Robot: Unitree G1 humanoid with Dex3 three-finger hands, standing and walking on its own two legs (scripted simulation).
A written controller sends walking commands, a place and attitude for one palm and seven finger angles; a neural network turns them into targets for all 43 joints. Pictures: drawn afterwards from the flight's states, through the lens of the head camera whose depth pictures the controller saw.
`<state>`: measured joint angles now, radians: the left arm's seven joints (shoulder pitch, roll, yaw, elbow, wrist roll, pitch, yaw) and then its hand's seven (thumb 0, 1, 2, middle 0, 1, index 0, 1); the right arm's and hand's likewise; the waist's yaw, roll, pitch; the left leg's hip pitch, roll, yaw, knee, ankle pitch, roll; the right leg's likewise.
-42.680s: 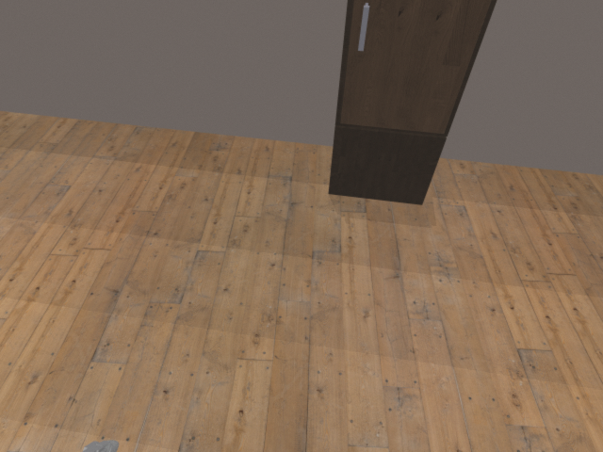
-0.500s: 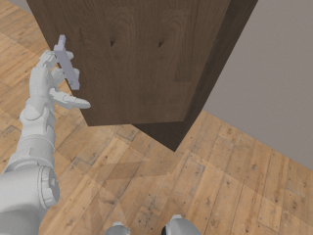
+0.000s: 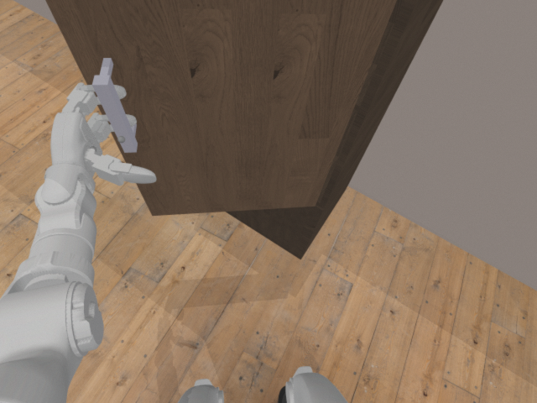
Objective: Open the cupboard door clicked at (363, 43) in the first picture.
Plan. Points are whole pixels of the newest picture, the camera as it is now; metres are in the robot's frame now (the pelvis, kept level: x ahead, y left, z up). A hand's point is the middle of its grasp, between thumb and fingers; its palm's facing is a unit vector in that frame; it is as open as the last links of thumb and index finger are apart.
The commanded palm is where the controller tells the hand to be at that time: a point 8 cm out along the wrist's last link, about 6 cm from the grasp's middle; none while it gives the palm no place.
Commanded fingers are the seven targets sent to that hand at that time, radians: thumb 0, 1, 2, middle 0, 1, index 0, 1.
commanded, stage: close the thumb around the handle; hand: left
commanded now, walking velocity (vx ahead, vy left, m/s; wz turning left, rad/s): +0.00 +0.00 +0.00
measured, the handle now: (119, 108) +0.53 +0.20 +0.09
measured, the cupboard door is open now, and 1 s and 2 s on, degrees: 40 41 77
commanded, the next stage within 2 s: pull the door open along its arc in 0.66 s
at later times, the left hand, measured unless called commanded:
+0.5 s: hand (117, 142) +0.47 +0.20 +0.08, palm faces +0.04 -1.00 +0.00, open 6.9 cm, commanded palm +0.45 +0.24 +0.08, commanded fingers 0.00 0.90 0.90 -0.40 -1.35 -0.40 -1.35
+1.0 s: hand (121, 149) +0.46 +0.19 +0.08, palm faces +0.04 -1.00 +0.00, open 6.9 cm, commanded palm +0.41 +0.23 +0.08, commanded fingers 0.00 0.90 0.90 -0.40 -1.35 -0.40 -1.35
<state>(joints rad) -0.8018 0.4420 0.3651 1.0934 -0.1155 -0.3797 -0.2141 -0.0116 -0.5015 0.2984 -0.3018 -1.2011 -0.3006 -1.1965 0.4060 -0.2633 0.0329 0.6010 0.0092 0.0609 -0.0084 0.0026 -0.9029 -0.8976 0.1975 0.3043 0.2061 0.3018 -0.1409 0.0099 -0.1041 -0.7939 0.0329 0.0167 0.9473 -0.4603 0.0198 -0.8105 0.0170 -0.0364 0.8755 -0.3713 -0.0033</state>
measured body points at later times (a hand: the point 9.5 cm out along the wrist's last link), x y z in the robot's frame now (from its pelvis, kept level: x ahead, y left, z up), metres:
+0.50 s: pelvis +0.00 +0.00 +0.00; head +0.09 +0.02 +0.44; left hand +0.47 +0.25 +0.09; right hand +0.03 -0.26 -0.11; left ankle -0.01 +0.10 -0.69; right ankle +0.02 -0.12 -0.69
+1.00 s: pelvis +0.00 +0.00 +0.00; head +0.09 +0.01 +0.44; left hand +0.45 +0.24 +0.09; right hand +0.02 -0.26 -0.11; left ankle -0.01 +0.10 -0.69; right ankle +0.02 -0.12 -0.69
